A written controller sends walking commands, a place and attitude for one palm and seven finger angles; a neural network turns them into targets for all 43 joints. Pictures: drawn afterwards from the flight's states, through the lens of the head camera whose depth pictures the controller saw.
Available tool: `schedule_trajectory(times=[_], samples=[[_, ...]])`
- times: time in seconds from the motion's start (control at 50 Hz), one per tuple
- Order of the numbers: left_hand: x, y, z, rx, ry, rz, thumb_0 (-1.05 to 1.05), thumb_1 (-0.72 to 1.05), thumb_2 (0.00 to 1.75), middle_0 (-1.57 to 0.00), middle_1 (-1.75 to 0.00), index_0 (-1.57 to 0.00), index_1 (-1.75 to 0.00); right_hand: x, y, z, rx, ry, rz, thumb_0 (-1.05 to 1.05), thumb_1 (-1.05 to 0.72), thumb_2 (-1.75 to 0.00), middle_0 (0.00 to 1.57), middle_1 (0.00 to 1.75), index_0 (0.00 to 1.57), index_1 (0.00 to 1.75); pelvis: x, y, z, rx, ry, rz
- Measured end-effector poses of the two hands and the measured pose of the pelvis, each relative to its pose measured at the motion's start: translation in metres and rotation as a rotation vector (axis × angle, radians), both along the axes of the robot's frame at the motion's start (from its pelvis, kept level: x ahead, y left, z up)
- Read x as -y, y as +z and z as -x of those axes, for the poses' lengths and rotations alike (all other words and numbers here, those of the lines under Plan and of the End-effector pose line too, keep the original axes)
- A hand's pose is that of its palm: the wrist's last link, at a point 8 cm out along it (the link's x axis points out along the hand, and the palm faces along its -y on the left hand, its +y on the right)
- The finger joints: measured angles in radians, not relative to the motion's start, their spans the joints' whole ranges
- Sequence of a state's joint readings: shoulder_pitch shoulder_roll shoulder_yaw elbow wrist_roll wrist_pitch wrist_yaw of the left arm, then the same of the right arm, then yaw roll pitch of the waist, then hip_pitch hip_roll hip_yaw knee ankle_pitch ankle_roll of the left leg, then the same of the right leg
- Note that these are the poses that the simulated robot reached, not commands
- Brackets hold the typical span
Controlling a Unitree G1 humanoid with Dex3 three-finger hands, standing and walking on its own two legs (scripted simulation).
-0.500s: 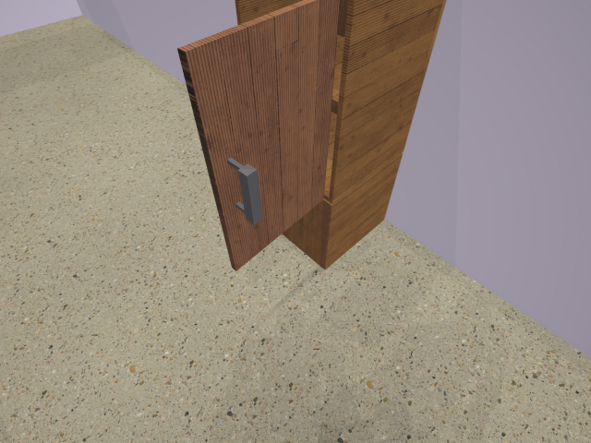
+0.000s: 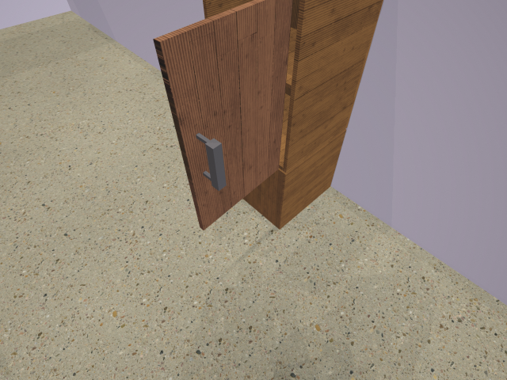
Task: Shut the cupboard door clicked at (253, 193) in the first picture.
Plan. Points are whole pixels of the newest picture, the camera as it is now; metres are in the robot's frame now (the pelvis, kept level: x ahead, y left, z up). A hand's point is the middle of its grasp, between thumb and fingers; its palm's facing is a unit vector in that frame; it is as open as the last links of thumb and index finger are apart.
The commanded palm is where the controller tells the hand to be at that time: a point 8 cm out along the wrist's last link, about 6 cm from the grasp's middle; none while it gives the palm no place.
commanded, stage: look at it before walking up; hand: left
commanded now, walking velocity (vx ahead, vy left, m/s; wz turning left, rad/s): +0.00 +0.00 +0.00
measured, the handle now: (210, 161) +0.60 +0.14 -0.06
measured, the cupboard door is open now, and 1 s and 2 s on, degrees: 94 94 94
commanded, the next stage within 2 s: walk around to get in front in 0.34 s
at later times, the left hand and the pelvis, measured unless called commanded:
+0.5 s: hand out of the picture +0.00 +0.18 -0.17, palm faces +0.03 -0.98 -0.20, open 7.4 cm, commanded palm none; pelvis +0.00 +0.00 +0.00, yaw +0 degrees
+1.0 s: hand out of the picture +0.10 +0.17 -0.17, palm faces -0.16 -0.93 -0.32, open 7.4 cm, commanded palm none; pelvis -0.02 -0.03 -0.03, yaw -13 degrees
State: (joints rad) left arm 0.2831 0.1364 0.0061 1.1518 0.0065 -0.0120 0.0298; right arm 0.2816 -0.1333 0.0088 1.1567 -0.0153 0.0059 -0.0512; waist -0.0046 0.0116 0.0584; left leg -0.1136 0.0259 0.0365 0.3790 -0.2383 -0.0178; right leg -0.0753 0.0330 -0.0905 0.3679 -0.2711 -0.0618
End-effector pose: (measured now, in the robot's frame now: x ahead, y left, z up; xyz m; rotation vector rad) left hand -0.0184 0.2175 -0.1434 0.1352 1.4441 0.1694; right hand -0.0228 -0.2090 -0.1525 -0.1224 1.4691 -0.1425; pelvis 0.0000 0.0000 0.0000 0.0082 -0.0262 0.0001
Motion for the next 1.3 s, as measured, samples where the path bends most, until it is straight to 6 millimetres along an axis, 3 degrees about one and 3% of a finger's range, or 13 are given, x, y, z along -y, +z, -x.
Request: schedule_trajectory(times=[0.5,0.68,0.76,0.84,0.96,1.02,1.14,1.3], samples=[[-0.006,0.000,-0.012,0.025,-0.010,-0.009,0.00,0.90,0.90,-0.20,-0.30,-0.20,-0.30,0.007,0.002,-0.011,0.020,0.009,0.021,0.00,-0.91,-0.90,0.20,0.30,0.20,0.30,-0.001,0.000,-0.001,-0.002,-0.002,0.000],[-0.015,-0.007,-0.018,-0.011,-0.049,-0.008,0.00,0.90,0.90,-0.20,-0.30,-0.20,-0.30,0.011,-0.002,-0.006,0.039,-0.072,0.052,0.00,-0.90,-0.90,0.20,0.30,0.20,0.30,-0.004,-0.007,0.006,-0.013,-0.071,0.007],[-0.023,-0.010,-0.033,0.000,-0.090,-0.017,0.00,0.90,0.90,-0.20,-0.30,-0.20,-0.30,0.016,-0.003,0.000,0.059,-0.112,0.075,0.00,-0.90,-0.90,0.20,0.30,0.20,0.30,-0.005,-0.011,0.011,-0.024,-0.113,-0.006],[-0.025,-0.005,-0.061,0.038,-0.144,-0.047,0.00,0.90,0.90,-0.20,-0.30,-0.20,-0.30,0.026,-0.008,0.012,0.073,-0.139,0.078,0.00,-0.90,-0.90,0.20,0.30,0.20,0.30,0.000,-0.013,0.017,-0.025,-0.157,-0.021],[-0.007,0.007,-0.109,0.168,-0.229,-0.097,0.00,0.90,0.90,-0.19,-0.30,-0.20,-0.30,0.053,-0.026,0.022,0.069,-0.177,0.048,0.00,-0.90,-0.90,0.20,0.30,0.20,0.30,0.024,-0.022,0.018,-0.027,-0.210,-0.022],[0.005,0.007,-0.119,0.195,-0.266,-0.119,0.00,0.90,0.90,-0.19,-0.30,-0.20,-0.30,0.072,-0.031,0.016,0.090,-0.211,0.050,0.01,-0.90,-0.90,0.20,0.30,0.20,0.30,0.035,-0.026,0.021,-0.023,-0.239,-0.018],[0.029,0.014,-0.117,0.147,-0.326,-0.101,0.00,0.90,0.90,-0.20,-0.30,-0.20,-0.30,0.101,-0.005,-0.019,0.218,-0.255,0.091,0.01,-0.91,-0.90,0.20,0.30,0.20,0.30,0.045,-0.010,0.021,-0.032,-0.310,-0.037],[0.044,0.008,-0.126,0.118,-0.382,-0.036,0.00,0.90,0.90,-0.20,-0.30,-0.20,-0.30,0.112,0.020,-0.054,0.340,-0.295,0.142,0.01,-0.91,-0.90,0.20,0.30,0.19,0.30,0.042,-0.005,0.009,-0.052,-0.396,-0.029]])
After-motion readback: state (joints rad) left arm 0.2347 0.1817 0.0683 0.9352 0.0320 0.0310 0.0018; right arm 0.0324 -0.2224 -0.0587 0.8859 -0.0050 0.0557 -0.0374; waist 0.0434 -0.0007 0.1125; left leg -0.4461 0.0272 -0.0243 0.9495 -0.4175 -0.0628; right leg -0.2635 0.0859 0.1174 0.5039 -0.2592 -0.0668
